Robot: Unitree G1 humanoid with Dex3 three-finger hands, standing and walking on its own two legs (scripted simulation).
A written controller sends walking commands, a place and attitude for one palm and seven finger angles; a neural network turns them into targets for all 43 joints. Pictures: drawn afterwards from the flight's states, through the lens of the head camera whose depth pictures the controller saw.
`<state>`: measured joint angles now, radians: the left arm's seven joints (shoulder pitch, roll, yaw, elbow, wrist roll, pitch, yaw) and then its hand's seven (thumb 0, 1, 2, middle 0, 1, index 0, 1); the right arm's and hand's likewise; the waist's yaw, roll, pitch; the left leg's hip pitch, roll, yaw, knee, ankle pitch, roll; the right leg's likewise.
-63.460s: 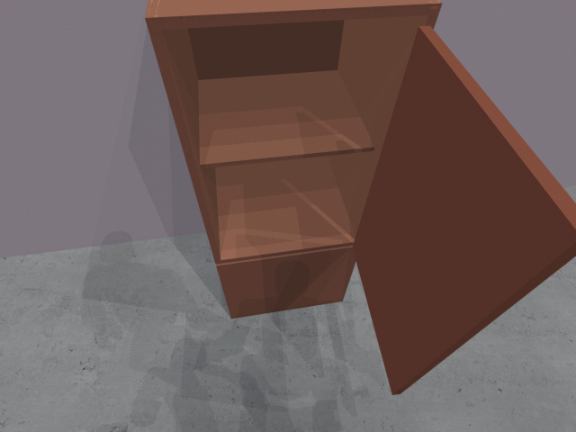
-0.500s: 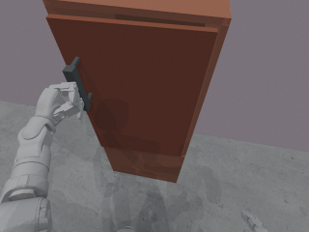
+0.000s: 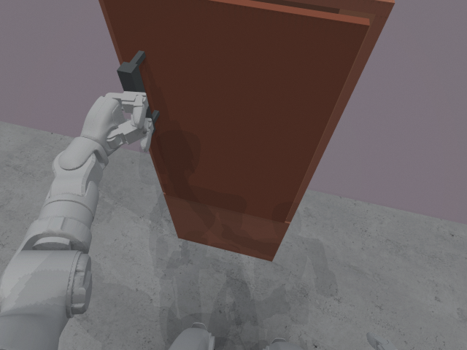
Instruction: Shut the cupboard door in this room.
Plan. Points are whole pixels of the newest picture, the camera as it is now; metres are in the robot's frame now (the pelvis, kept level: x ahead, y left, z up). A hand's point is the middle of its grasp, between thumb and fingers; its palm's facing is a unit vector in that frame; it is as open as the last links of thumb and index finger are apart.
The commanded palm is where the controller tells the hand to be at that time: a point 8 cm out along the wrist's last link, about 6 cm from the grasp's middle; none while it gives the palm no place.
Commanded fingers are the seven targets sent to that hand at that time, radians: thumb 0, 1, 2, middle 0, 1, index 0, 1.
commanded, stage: pull the fist back off the door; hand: left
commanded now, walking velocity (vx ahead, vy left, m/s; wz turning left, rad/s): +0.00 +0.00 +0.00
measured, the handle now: (143, 96) +0.53 +0.18 +0.12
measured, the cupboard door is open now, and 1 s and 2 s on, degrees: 0 0 0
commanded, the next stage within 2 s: draw the hand back to the body in 0.90 s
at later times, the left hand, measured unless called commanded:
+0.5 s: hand (159, 131) +0.44 +0.14 +0.12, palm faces -0.10 -0.99 -0.03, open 3.3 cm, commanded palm +0.41 +0.19 +0.12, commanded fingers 0.00 0.90 0.90 -1.30 -1.50 -1.30 -1.50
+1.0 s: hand (143, 167) +0.37 +0.16 +0.11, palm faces -0.07 -1.00 -0.01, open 3.1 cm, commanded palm +0.35 +0.20 +0.12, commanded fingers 0.00 0.90 0.90 -1.30 -1.50 -1.30 -1.50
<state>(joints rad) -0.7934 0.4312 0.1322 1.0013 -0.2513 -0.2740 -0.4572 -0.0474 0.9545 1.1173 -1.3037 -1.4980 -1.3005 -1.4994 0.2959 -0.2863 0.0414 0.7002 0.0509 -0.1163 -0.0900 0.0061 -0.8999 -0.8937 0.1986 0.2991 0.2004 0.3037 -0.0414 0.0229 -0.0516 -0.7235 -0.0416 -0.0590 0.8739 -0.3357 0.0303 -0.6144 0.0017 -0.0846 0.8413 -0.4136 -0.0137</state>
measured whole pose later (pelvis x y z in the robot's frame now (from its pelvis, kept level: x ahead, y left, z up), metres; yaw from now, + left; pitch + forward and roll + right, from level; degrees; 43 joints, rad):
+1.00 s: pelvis +0.04 -0.02 +0.02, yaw -2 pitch +7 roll -1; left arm -0.15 0.27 0.19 0.33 -0.27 -0.16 -0.28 0.02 0.90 0.90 -1.31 -1.50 -1.30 -1.50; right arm 0.21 -0.27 0.02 0.58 0.06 -0.11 -0.07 0.01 -0.90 -0.89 0.20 0.30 0.20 0.30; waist 0.02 0.04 -0.08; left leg -0.52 -0.01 -0.02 0.78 -0.38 0.01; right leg -0.43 0.03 -0.04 0.75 -0.44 -0.03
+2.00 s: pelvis +0.04 -0.01 +0.05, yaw -4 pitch -3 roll +0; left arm 0.35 0.32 0.28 -0.25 -0.07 -0.08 0.11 0.02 0.89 0.90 -0.75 -0.88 -0.74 -0.89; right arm 0.19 -0.23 0.04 0.65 0.02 -0.09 -0.09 0.01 -0.90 -0.89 0.20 0.30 0.20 0.30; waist 0.05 0.07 -0.01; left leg -0.17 -0.02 0.01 0.46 -0.24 0.03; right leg -0.10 0.02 0.00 0.44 -0.29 -0.01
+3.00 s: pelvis +0.04 +0.00 +0.04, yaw -4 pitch +1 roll -1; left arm 0.54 0.39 0.36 -0.42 -0.06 -0.11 0.11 0.02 0.88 0.90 -0.22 -0.30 -0.21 -0.30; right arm 0.18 -0.26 -0.02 0.59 0.03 0.06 -0.09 0.01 -0.90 -0.89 0.20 0.30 0.20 0.30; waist 0.02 0.07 -0.04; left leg -0.27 -0.01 0.01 0.49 -0.24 0.03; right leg -0.18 0.03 0.00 0.44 -0.28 -0.01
